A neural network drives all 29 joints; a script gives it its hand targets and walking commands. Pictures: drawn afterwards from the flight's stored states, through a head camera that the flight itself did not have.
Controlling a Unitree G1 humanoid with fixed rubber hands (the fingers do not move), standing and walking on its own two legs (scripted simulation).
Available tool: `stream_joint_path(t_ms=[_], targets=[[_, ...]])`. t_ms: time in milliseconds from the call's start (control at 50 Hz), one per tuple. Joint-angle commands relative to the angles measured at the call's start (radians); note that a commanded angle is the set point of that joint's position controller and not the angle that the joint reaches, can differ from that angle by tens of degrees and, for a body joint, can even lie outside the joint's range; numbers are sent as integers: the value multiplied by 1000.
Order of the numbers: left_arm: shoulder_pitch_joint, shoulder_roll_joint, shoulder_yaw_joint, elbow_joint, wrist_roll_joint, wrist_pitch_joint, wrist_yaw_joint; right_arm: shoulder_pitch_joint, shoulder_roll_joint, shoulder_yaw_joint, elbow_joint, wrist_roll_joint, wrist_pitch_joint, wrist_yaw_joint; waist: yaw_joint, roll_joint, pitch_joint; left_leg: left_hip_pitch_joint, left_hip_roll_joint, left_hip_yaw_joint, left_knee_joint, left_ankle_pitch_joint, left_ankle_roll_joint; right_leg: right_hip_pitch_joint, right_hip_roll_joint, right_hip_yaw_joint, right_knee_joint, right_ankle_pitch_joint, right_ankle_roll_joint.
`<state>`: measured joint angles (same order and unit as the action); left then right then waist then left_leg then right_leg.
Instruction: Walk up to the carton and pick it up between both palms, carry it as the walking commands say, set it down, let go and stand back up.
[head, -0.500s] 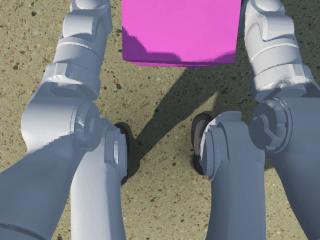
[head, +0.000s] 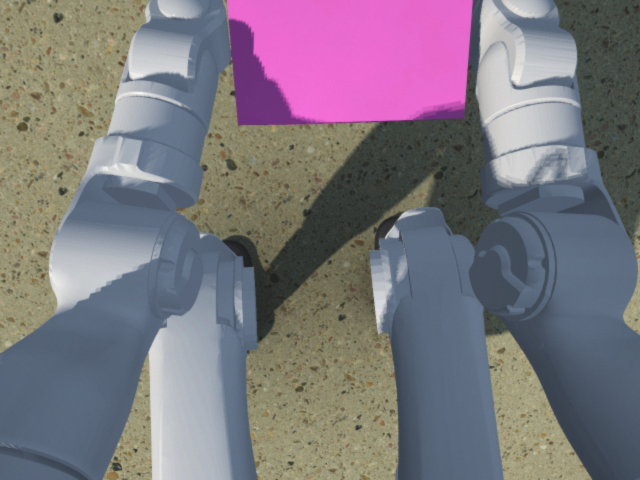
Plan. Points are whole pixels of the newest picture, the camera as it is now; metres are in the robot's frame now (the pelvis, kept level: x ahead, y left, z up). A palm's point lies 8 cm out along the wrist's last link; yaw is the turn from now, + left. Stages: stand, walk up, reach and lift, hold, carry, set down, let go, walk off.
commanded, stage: reach and lift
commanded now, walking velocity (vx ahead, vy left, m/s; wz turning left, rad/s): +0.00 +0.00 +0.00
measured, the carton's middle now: out of the picture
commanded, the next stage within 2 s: none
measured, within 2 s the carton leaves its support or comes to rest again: neither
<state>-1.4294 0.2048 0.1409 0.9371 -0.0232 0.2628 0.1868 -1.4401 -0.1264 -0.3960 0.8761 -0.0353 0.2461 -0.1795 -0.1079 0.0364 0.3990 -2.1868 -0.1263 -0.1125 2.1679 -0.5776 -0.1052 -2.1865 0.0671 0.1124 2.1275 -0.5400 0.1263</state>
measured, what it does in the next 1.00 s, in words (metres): rises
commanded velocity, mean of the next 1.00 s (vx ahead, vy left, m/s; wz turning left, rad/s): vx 0.00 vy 0.00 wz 0.00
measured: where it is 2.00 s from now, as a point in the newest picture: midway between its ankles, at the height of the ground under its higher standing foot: (317, 308)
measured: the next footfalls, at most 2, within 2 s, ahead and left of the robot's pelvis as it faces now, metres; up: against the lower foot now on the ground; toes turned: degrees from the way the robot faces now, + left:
none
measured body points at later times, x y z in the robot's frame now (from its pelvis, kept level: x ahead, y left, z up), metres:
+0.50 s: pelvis -0.01 -0.02 +0.04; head +0.36 -0.04 +0.28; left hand +0.57 +0.09 -0.11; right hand +0.55 -0.18 -0.11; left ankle +0.11 +0.13 -0.35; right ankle +0.13 -0.15 -0.35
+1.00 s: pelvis -0.03 +0.00 +0.07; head +0.32 -0.02 +0.34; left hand +0.54 +0.08 -0.05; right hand +0.52 -0.18 -0.04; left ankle +0.11 +0.14 -0.35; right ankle +0.13 -0.15 -0.35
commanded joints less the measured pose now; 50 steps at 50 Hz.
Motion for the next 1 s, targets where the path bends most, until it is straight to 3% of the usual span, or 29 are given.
stream_joint_path(t_ms=[0, 20, 40, 100, 140, 160, 180, 220, 240, 280, 300, 320, 360, 400, 440, 480, 500, 580, 620, 640, 700, 740, 780, 800, 880, 920, 940, 980], targets=[[-873, -1054, -348, -330, -111, -76, -251, -574, 1007, 408, -96, 108, 21, 368, -54, 95, -1818, 717, -47, 218, -207, 308, 32, 669, 68, -253, -147, 378, -99], [-876, -1053, -346, -328, -112, -69, -250, -572, 997, 405, -92, 93, 32, 368, -61, 75, -1817, 711, -50, 216, -215, 287, 31, 677, 69, -265, -151, 357, -99], [-888, -1043, -337, -324, -96, -61, -250, -590, 1014, 408, -72, 96, 42, 372, -25, 91, -1814, 709, -49, 228, -218, 265, 32, 694, 67, -254, -164, 336, -100], [-862, -1030, -278, -267, -65, -28, -263, -662, 1029, 422, -99, 111, 64, 380, 9, 39, -1878, 717, -42, 238, -228, 193, 48, 741, 64, -272, -176, 274, -83], [-897, -1009, -265, -292, -61, -16, -263, -678, 1066, 457, -111, 127, 81, 383, 53, 24, -1935, 733, -46, 253, -232, 216, 53, 811, 62, -262, -191, 300, -76], [-901, -999, -252, -311, -60, -15, -266, -678, 1084, 473, -105, 123, 92, 383, 56, -26, -1943, 721, -47, 252, -240, 212, 59, 825, 62, -271, -198, 294, -69], [-910, -998, -249, -320, -61, -10, -271, -702, 1094, 483, -125, 133, 99, 379, 57, -36, -1967, 702, -48, 263, -238, 202, 60, 845, 63, -267, -203, 288, -61], [-870, -1009, -215, -297, -45, 3, -279, -721, 1111, 504, -156, 134, 106, 370, 94, -70, -1945, 643, -53, 272, -252, 185, 69, 888, 64, -252, -224, 280, -55], [-861, -1015, -213, -288, -40, 12, -290, -734, 1112, 515, -180, 132, 109, 364, 89, -92, -1964, 642, -50, 269, -258, 179, 75, 923, 66, -253, -230, 285, -53], [-844, -1022, -198, -276, -19, 18, -302, -721, 1129, 505, -159, 118, 114, 355, 105, -81, -1916, 591, -50, 272, -270, 159, 77, 920, 69, -237, -239, 279, -54], [-879, -1025, -228, -304, -32, 18, -309, -714, 1133, 504, -167, 120, 112, 349, 76, -69, -1962, 613, -49, 272, -267, 177, 74, 943, 73, -239, -238, 302, -57], [-863, -1027, -218, -277, -17, 27, -316, -703, 1120, 488, -156, 102, 112, 343, 85, -60, -1918, 582, -51, 268, -276, 151, 73, 928, 72, -235, -243, 285, -60], [-848, -1074, -248, -308, -23, 26, -322, -680, 1127, 498, -168, 92, 107, 340, 69, -30, -1944, 624, -50, 252, -289, 205, 69, 921, 78, -234, -245, 333, -66], [-817, -1098, -262, -291, -28, 34, -332, -659, 1106, 472, -163, 66, 104, 333, 19, -31, -1929, 636, -53, 246, -297, 210, 63, 920, 81, -245, -250, 343, -72], [-848, -1116, -310, -340, -48, 35, -334, -651, 1104, 480, -189, 61, 99, 330, -2, 13, -2008, 688, -55, 246, -293, 261, 51, 952, 83, -239, -251, 397, -78], [-810, -1141, -317, -340, -47, 42, -336, -622, 1082, 466, -181, 39, 102, 329, -37, 21, -1994, 699, -54, 241, -296, 274, 48, 952, 83, -238, -262, 405, -81], [-808, -1152, -336, -343, -52, 45, -337, -602, 1087, 465, -178, 36, 102, 328, -40, 33, -1993, 693, -54, 237, -302, 271, 44, 960, 83, -233, -264, 406, -86], [-797, -1190, -403, -413, -86, 60, -320, -663, 1041, 524, -324, 70, 102, 335, -74, 47, -2179, 852, -58, 222, -307, 371, 34, 1010, 86, -248, -269, 477, -83], [-789, -1195, -409, -438, -94, 67, -302, -698, 1044, 555, -373, 95, 111, 339, -52, 47, -2233, 917, -61, 213, -321, 394, 35, 1023, 86, -254, -272, 477, -81], [-763, -1199, -385, -389, -80, 74, -296, -695, 1024, 545, -336, 85, 117, 341, -44, 41, -2157, 900, -63, 203, -337, 368, 38, 972, 83, -257, -274, 438, -81], [-754, -1190, -348, -367, -51, 86, -279, -700, 1015, 528, -328, 73, 133, 353, -41, 32, -2113, 941, -60, 188, -365, 318, 42, 921, 83, -272, -292, 362, -83], [-733, -1171, -299, -315, -13, 95, -276, -711, 1023, 519, -291, 74, 144, 365, 1, 27, -2026, 922, -56, 189, -389, 258, 48, 879, 80, -264, -319, 294, -84], [-712, -1188, -270, -289, 7, 98, -277, -692, 1051, 510, -256, 65, 151, 378, 12, 3, -1983, 910, -56, 191, -415, 225, 50, 877, 81, -270, -344, 262, -85], [-728, -1180, -268, -314, 15, 97, -278, -668, 1057, 494, -233, 49, 156, 383, 0, 1, -1980, 921, -55, 186, -425, 212, 52, 863, 83, -281, -346, 253, -85], [-760, -1198, -269, -318, 28, 102, -290, -660, 1092, 473, -186, 43, 164, 390, 4, 44, -1974, 922, -55, 195, -451, 175, 49, 858, 86, -275, -372, 225, -87], [-793, -1207, -301, -367, 12, 104, -300, -665, 1117, 491, -221, 58, 166, 388, -2, 57, -2056, 942, -52, 205, -452, 194, 45, 924, 86, -262, -392, 255, -86], [-812, -1215, -314, -392, -2, 104, -303, -657, 1118, 485, -211, 57, 171, 384, -28, 45, -2076, 939, -54, 202, -460, 177, 46, 952, 90, -265, -404, 247, -86], [-839, -1225, -338, -410, -18, 108, -310, -670, 1124, 492, -232, 52, 172, 375, -38, 63, -2120, 940, -56, 211, -456, 173, 41, 976, 90, -257, -406, 254, -91]])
